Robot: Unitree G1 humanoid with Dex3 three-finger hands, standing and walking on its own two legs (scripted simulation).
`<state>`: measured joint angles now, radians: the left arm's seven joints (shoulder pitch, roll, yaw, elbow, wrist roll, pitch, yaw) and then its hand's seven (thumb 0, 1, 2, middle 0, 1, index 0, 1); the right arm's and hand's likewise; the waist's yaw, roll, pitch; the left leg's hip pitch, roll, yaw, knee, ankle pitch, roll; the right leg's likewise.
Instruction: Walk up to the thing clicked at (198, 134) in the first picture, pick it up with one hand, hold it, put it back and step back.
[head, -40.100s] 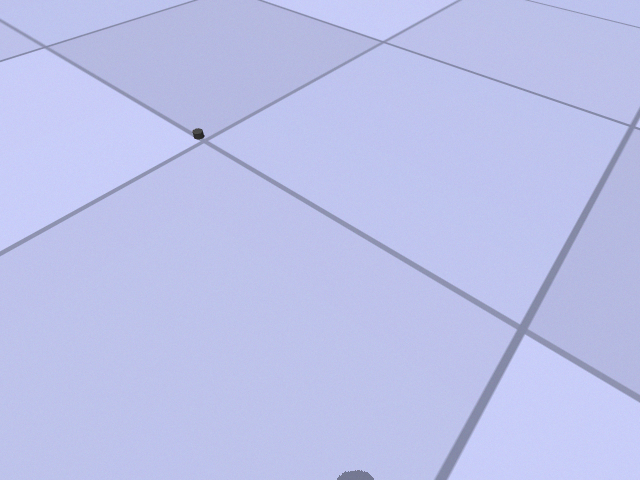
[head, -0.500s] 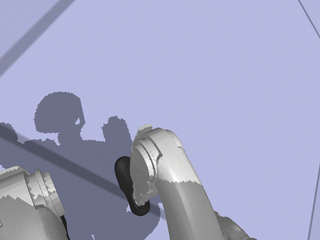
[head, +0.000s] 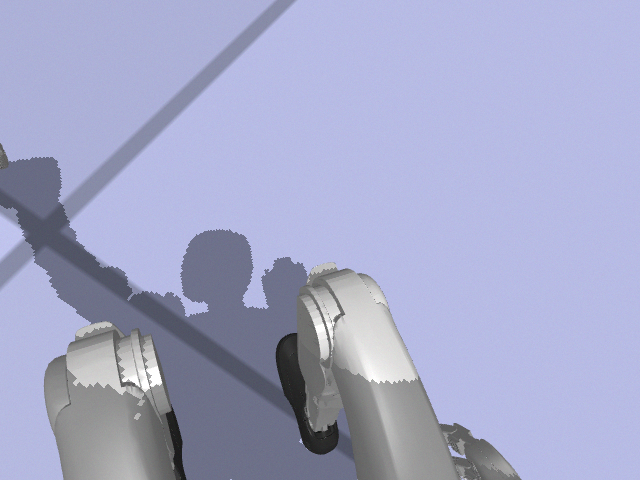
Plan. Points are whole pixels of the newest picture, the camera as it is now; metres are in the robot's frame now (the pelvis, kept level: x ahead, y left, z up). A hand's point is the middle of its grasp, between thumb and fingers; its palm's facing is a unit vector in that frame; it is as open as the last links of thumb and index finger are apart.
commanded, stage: settle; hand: left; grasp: from above
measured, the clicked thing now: out of the picture +0.52 +0.31 -0.20
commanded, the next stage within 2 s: lift in 0.02 s
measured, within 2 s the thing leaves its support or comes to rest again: neither
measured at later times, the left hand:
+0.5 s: hand out of the picture +0.46 +0.31 -0.10, palm faces -0.48 -0.10 -0.87, open 5.9 cm
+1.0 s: hand out of the picture +0.38 +0.31 +0.09, palm faces -0.42 -0.13 -0.90, open 5.8 cm
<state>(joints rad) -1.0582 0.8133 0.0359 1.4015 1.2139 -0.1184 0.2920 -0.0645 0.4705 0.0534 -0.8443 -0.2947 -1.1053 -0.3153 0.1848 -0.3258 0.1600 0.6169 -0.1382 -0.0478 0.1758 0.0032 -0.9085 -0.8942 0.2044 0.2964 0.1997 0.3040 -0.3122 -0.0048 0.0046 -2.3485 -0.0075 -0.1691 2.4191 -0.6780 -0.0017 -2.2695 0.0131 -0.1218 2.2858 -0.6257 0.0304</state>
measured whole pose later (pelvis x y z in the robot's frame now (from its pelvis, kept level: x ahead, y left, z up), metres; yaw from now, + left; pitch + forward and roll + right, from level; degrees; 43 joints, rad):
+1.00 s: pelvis +0.00 +0.01 +0.18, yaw +7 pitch +31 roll -5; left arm -0.57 0.57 -0.08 0.77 0.99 -0.02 0.04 -0.03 0.49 0.11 -0.76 -0.36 -1.08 -0.40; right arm 0.14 -0.25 -0.01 0.63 0.02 0.08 0.01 0.01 -0.91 -0.89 0.21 0.30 0.20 0.30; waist -0.11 0.05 -0.18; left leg -1.75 0.01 -0.06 1.84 -0.62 0.02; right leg -1.71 0.00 -0.04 1.76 -0.59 0.03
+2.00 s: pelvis +0.08 +0.01 +0.41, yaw +8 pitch +10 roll -1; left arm -0.32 0.39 -0.20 0.81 0.98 0.03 0.13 -0.04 0.48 0.10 -0.79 -0.33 -1.11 -0.37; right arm 0.25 -0.24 -0.05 0.74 0.05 0.01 -0.05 0.01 -0.90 -0.89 0.21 0.30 0.20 0.30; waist -0.04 0.03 -0.08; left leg -0.60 0.02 0.00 0.81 -0.39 0.00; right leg -0.60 0.01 0.01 0.77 -0.35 0.02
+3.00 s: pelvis +0.07 +0.00 +0.43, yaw +7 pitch +2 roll +0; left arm -0.25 0.41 -0.23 0.65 0.97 0.02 0.01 -0.02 0.49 0.14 -0.73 -0.39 -1.06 -0.44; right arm 0.19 -0.25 -0.03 0.70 0.07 0.04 -0.06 0.01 -0.91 -0.89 0.20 0.30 0.20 0.30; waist 0.01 0.05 -0.03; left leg -0.34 0.01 0.02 0.57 -0.27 0.00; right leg -0.36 0.00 0.03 0.57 -0.25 0.01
